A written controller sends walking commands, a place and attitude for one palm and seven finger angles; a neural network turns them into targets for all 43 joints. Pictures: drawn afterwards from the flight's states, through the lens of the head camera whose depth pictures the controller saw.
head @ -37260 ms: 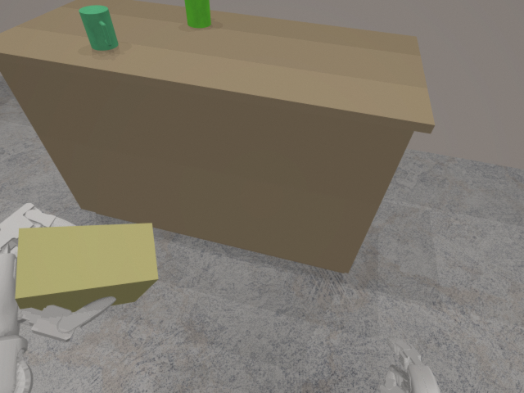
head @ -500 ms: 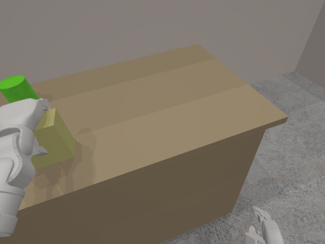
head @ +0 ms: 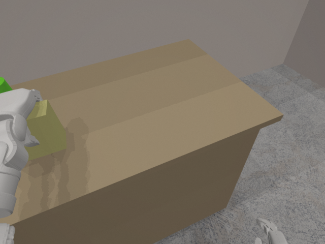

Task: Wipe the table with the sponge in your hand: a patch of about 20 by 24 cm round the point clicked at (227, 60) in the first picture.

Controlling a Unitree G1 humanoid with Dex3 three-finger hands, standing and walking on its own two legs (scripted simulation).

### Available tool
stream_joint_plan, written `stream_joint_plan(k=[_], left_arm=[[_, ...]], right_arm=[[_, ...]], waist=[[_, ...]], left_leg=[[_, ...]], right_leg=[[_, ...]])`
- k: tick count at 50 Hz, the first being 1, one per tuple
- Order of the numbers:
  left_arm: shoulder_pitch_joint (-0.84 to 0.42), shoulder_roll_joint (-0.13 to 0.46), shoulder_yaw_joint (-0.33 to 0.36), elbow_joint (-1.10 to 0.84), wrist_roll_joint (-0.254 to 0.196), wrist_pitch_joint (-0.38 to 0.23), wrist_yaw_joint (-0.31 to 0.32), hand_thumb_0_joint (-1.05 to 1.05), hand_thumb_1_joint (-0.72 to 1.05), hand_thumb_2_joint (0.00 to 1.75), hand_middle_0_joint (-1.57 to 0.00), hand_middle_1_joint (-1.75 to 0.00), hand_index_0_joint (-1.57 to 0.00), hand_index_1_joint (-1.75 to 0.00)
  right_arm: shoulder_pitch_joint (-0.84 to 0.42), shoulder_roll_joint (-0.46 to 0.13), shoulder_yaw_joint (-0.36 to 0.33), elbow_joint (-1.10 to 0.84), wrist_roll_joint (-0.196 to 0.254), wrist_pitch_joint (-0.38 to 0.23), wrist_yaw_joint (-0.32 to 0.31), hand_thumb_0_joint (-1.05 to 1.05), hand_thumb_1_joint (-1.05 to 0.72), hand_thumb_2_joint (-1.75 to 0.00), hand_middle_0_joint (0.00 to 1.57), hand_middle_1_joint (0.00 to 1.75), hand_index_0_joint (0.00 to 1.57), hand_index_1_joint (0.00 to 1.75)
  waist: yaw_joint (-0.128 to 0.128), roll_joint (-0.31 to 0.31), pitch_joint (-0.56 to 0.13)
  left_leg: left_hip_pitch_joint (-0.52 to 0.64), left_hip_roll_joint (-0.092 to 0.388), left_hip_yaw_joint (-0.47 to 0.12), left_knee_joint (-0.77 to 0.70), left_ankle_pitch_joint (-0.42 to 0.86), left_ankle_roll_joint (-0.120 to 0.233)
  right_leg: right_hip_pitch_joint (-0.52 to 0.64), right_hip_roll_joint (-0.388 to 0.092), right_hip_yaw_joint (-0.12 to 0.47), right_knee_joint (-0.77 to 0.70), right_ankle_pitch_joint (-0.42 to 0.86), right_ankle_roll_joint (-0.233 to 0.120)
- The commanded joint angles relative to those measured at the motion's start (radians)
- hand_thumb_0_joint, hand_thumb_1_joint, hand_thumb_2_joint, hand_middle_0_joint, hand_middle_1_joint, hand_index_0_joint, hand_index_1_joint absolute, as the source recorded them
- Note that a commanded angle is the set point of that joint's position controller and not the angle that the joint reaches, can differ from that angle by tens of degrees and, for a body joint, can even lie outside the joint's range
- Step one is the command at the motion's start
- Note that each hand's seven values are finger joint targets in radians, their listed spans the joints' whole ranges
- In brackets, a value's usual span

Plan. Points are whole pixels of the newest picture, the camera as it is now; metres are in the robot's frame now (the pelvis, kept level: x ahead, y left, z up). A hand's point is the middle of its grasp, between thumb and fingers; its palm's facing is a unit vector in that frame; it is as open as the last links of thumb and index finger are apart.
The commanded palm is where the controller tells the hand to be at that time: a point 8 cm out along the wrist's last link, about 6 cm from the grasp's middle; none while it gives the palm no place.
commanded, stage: wipe forward along the first lane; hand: left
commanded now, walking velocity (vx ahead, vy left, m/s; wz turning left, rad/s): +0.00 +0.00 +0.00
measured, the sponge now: (34, 138) +0.32 +0.37 +0.11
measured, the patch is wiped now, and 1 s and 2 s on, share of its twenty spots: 0.35 0.40 0.50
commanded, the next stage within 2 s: slide across to the middle lane in 0.48 s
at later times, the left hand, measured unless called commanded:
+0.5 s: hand (22, 111) +0.36 +0.40 +0.16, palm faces -0.09 +0.00 -1.00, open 10.2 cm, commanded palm +0.34 +0.39 +0.20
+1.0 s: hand (42, 98) +0.41 +0.37 +0.17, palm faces +0.01 +0.00 -1.00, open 10.2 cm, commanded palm +0.38 +0.35 +0.23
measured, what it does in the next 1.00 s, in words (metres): stands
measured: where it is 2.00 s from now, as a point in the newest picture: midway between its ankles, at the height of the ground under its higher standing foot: outside the picture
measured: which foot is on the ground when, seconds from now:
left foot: down 0.00-1.00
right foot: down 0.00-1.00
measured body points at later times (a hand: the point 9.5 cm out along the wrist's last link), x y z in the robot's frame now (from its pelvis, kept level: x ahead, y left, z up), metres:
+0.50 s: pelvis +0.00 +0.01 +0.00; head +0.02 -0.02 +0.45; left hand +0.36 +0.39 +0.22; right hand +0.13 -0.25 -0.12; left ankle +0.01 +0.10 -0.74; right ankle +0.01 -0.09 -0.74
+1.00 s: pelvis +0.02 +0.03 +0.00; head +0.05 +0.01 +0.45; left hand +0.40 +0.36 +0.22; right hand +0.18 -0.21 -0.12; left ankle +0.01 +0.10 -0.74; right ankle +0.01 -0.09 -0.74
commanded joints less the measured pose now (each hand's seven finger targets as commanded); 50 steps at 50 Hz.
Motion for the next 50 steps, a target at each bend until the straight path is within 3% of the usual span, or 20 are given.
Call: stream_joint_plan(k=[1, 3, 5, 12, 16, 17, 19, 22, 23, 25, 27, 29, 32, 34, 37, 41, 45, 47, 49, 50], left_arm=[[-0.14, 0.242, 0.053, -0.025, 0.033, -0.005, 0.015, 0.0, 0.1, 1.3, -1.2, -1.6, -1.2, -1.6], [-0.192, 0.273, 0.064, -0.009, 0.03, -0.007, 0.015, 0.0, 0.1, 1.3, -1.2, -1.6, -1.2, -1.6], [-0.228, 0.285, 0.06, 0.039, 0.038, -0.008, 0.014, 0.0, 0.1, 1.3, -1.2, -1.6, -1.2, -1.6], [-0.324, 0.34, 0.075, 0.098, 0.064, -0.043, 0.002, 0.0, 0.1, 1.3, -1.2, -1.6, -1.2, -1.6], [-0.329, 0.327, 0.05, 0.147, 0.078, -0.073, -0.002, 0.0, 0.1, 1.3, -1.2, -1.6, -1.2, -1.6], [-0.364, 0.362, 0.08, 0.15, 0.081, -0.084, 0.0, 0.0, 0.1, 1.3, -1.2, -1.6, -1.2, -1.6], [-0.367, 0.346, 0.061, 0.188, 0.085, -0.096, 0.001, 0.0, 0.1, 1.3, -1.2, -1.6, -1.2, -1.6], [-0.423, 0.402, 0.097, 0.223, 0.093, -0.122, 0.006, 0.0, 0.1, 1.3, -1.2, -1.6, -1.2, -1.6], [-0.451, 0.361, 0.05, 0.236, 0.095, -0.127, 0.006, 0.0, 0.1, 1.3, -1.2, -1.6, -1.2, -1.6], [-0.459, 0.362, 0.051, 0.255, 0.1, -0.142, 0.01, 0.0, 0.1, 1.3, -1.2, -1.6, -1.2, -1.6], [-0.481, 0.422, 0.095, 0.277, 0.105, -0.153, 0.015, 0.0, 0.1, 1.3, -1.2, -1.6, -1.2, -1.6], [-0.479, 0.384, 0.064, 0.306, 0.103, -0.163, 0.018, 0.0, 0.1, 1.3, -1.2, -1.6, -1.2, -1.6], [-0.516, 0.347, 0.038, 0.234, 0.09, -0.18, 0.021, 0.0, 0.1, 1.3, -1.2, -1.6, -1.2, -1.6], [-0.504, 0.279, -0.009, 0.184, 0.075, -0.178, 0.033, 0.0, 0.1, 1.3, -1.2, -1.6, -1.2, -1.6], [-0.514, 0.257, 0.001, 0.105, 0.032, -0.171, 0.051, 0.0, 0.1, 1.3, -1.2, -1.6, -1.2, -1.6], [-0.542, 0.229, -0.009, 0.083, 0.002, -0.12, 0.082, 0.0, 0.1, 1.3, -1.2, -1.6, -1.2, -1.6], [-0.622, 0.241, -0.017, 0.029, 0.039, -0.046, 0.106, 0.0, 0.1, 1.3, -1.2, -1.6, -1.2, -1.6], [-0.665, 0.27, 0.006, -0.046, 0.048, -0.019, 0.112, 0.0, 0.1, 1.3, -1.2, -1.6, -1.2, -1.6], [-0.652, 0.202, -0.042, -0.086, 0.046, 0.015, 0.113, 0.0, 0.1, 1.3, -1.2, -1.6, -1.2, -1.6], [-0.618, 0.202, -0.033, -0.088, 0.045, 0.033, 0.11, 0.0, 0.1, 1.3, -1.2, -1.6, -1.2, -1.6]], right_arm=[[-0.107, -0.113, -0.044, -0.149, 0.001, -0.037, 0.0, 0.0, -0.9, -0.9, 0.2, 0.3, 0.2, 0.3], [-0.098, -0.118, -0.043, -0.147, 0.0, -0.034, -0.006, 0.0, -0.9, -0.9, 0.2, 0.3, 0.2, 0.3], [-0.094, -0.123, -0.042, -0.134, 0.003, -0.028, -0.009, 0.0, -0.9, -0.9, 0.2, 0.3, 0.2, 0.3], [-0.078, -0.125, -0.042, -0.134, 0.005, -0.025, -0.014, 0.0, -0.9, -0.9, 0.2, 0.3, 0.2, 0.3], [-0.052, -0.125, -0.044, -0.133, 0.003, -0.016, -0.012, 0.0, -0.9, -0.9, 0.2, 0.3, 0.2, 0.3], [-0.052, -0.127, -0.044, -0.129, 0.003, -0.018, -0.014, 0.0, -0.9, -0.9, 0.2, 0.3, 0.2, 0.3], [-0.032, -0.128, -0.048, -0.127, 0.003, -0.011, -0.014, 0.0, -0.9, -0.9, 0.2, 0.3, 0.2, 0.3], [-0.022, -0.135, -0.05, -0.117, 0.003, -0.009, -0.018, 0.0, -0.9, -0.9, 0.2, 0.3, 0.2, 0.3], [-0.011, -0.133, -0.051, -0.117, 0.002, -0.008, -0.02, 0.0, -0.9, -0.9, 0.2, 0.3, 0.2, 0.3], [0.001, -0.136, -0.055, -0.111, 0.002, -0.006, -0.017, 0.0, -0.9, -0.9, 0.2, 0.3, 0.2, 0.3], [0.009, -0.14, -0.056, -0.103, 0.002, -0.001, -0.018, 0.0, -0.9, -0.9, 0.2, 0.3, 0.2, 0.3], [0.025, -0.138, -0.06, -0.101, 0.004, 0.002, -0.016, 0.0, -0.9, -0.9, 0.2, 0.3, 0.2, 0.3], [0.013, -0.133, -0.063, -0.106, 0.007, -0.004, -0.013, 0.0, -0.9, -0.9, 0.2, 0.3, 0.2, 0.3], [0.01, -0.124, -0.066, -0.112, 0.007, -0.007, -0.009, 0.0, -0.9, -0.9, 0.2, 0.3, 0.2, 0.3], [-0.014, -0.12, -0.068, -0.113, 0.012, -0.015, -0.007, 0.0, -0.9, -0.9, 0.2, 0.3, 0.2, 0.3], [-0.042, -0.116, -0.063, -0.098, 0.015, -0.023, -0.001, 0.0, -0.9, -0.9, 0.2, 0.3, 0.2, 0.3], [-0.067, -0.112, -0.053, -0.098, 0.011, -0.036, 0.011, 0.0, -0.9, -0.9, 0.2, 0.3, 0.2, 0.3], [-0.096, -0.108, -0.049, -0.112, 0.01, -0.048, 0.015, 0.0, -0.9, -0.9, 0.2, 0.3, 0.2, 0.3], [-0.101, -0.095, -0.049, -0.123, 0.006, -0.056, 0.027, 0.0, -0.9, -0.9, 0.2, 0.3, 0.2, 0.3], [-0.104, -0.096, -0.049, -0.12, 0.003, -0.055, 0.031, 0.0, -0.9, -0.9, 0.2, 0.3, 0.2, 0.3]], waist=[[-0.003, -0.138, -0.149], [-0.012, -0.135, -0.157], [-0.025, -0.136, -0.109], [-0.025, -0.097, -0.157], [-0.031, -0.087, -0.158], [-0.031, -0.076, -0.168], [-0.038, -0.109, -0.156], [-0.036, -0.085, -0.156], [-0.049, -0.093, -0.157], [-0.048, -0.077, -0.167], [-0.042, -0.071, -0.194], [-0.048, -0.096, -0.192], [-0.049, -0.044, -0.233], [-0.052, -0.045, -0.246], [-0.043, -0.046, -0.254], [-0.04, -0.049, -0.213], [-0.029, -0.03, -0.246], [-0.015, 0.007, -0.305], [-0.013, 0.015, -0.329], [-0.009, 0.007, -0.338]], left_leg=[[-0.011, 0.015, 0.024, -0.047, 0.142, 0.028], [-0.017, 0.011, 0.03, -0.045, 0.13, 0.032], [-0.03, 0.014, 0.031, -0.052, 0.102, 0.03], [-0.021, 0.014, 0.024, -0.055, 0.113, 0.033], [-0.027, 0.015, 0.027, -0.054, 0.105, 0.033], [-0.018, 0.018, 0.023, -0.057, 0.113, 0.035], [-0.032, 0.017, 0.024, -0.057, 0.103, 0.035], [-0.036, 0.019, 0.02, -0.066, 0.096, 0.036], [-0.036, 0.016, 0.025, -0.061, 0.089, 0.038], [-0.031, 0.019, 0.022, -0.059, 0.098, 0.035], [-0.031, 0.019, 0.018, -0.062, 0.114, 0.035], [-0.036, 0.02, 0.019, -0.057, 0.118, 0.036], [0.018, 0.03, 0.004, -0.066, 0.162, 0.033], [0.052, 0.034, -0.001, -0.058, 0.188, 0.032], [0.089, 0.043, -0.023, -0.077, 0.22, 0.025], [0.091, 0.048, -0.031, -0.103, 0.178, 0.015], [0.116, 0.045, -0.034, -0.112, 0.28, -0.008], [0.153, 0.045, -0.038, -0.114, 0.353, -0.021], [0.189, 0.046, -0.036, -0.097, 0.424, -0.034], [0.199, 0.048, -0.035, -0.092, 0.464, -0.037]], right_leg=[[0.122, -0.06, 0.042, -0.075, 0.168, -0.003], [0.126, -0.06, 0.044, -0.08, 0.152, -0.002], [0.089, -0.058, 0.044, -0.092, 0.115, 0.001], [0.097, -0.057, 0.056, -0.092, 0.114, -0.011], [0.088, -0.057, 0.042, -0.093, 0.101, -0.008], [0.084, -0.055, 0.049, -0.094, 0.105, -0.015], [0.078, -0.053, 0.038, -0.097, 0.093, -0.009], [0.062, -0.051, 0.045, -0.102, 0.075, -0.014], [0.062, -0.052, 0.039, -0.104, 0.07, -0.01], [0.054, -0.053, 0.042, -0.103, 0.081, -0.013], [0.068, -0.05, 0.048, -0.1, 0.096, -0.018], [0.07, -0.052, 0.042, -0.099, 0.108, -0.015], [0.058, -0.049, 0.037, -0.096, 0.128, -0.022], [0.057, -0.051, 0.034, -0.096, 0.137, -0.023], [0.055, -0.048, 0.026, -0.101, 0.146, -0.025], [0.048, -0.051, 0.014, -0.108, 0.116, -0.02], [0.082, -0.046, 0.0, -0.099, 0.165, -0.028], [0.11, -0.045, 0.006, -0.094, 0.198, -0.036], [0.13, -0.049, -0.001, -0.087, 0.231, -0.036], [0.136, -0.048, -0.003, -0.088, 0.252, -0.035]])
